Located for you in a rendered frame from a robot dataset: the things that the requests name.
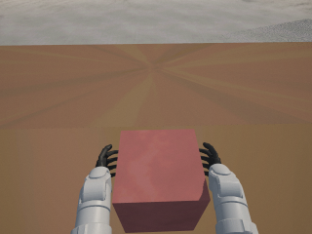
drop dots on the left robot forearm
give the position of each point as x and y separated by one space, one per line
94 203

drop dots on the robot right hand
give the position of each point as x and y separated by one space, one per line
212 159

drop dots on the robot left hand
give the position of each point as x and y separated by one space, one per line
103 161

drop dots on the carton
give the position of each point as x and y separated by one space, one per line
160 183

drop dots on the right robot forearm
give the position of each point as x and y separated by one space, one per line
230 204

